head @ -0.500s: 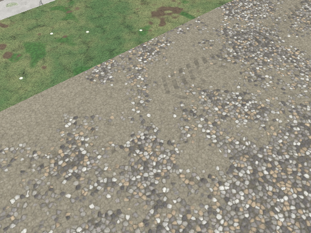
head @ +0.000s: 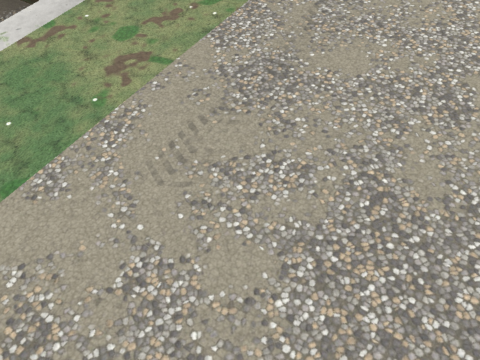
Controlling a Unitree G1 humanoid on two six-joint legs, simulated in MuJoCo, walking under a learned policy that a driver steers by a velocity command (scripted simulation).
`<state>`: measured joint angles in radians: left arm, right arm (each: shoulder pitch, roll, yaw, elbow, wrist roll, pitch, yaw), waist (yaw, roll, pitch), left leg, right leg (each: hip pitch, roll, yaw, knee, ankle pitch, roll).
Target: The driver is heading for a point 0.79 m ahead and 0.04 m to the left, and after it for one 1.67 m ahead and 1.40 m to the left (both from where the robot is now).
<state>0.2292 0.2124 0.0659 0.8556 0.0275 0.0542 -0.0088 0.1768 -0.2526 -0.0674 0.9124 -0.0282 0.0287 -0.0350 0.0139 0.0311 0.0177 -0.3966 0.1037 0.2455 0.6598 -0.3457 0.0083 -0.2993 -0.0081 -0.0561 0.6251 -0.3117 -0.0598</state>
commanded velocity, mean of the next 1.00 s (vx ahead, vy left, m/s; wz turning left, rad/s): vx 0.06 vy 0.00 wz -0.16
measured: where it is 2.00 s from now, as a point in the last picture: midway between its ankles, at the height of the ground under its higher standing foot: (291, 333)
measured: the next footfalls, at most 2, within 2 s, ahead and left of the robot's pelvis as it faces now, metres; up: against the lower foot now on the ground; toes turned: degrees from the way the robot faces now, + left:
left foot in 0.42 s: +0.04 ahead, +0.11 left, +0.00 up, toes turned -7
left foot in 1.50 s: +0.43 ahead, +0.00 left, +0.00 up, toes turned +6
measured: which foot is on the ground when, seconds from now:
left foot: up 0.00-0.40, down 0.42-1.00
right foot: down 0.00-1.00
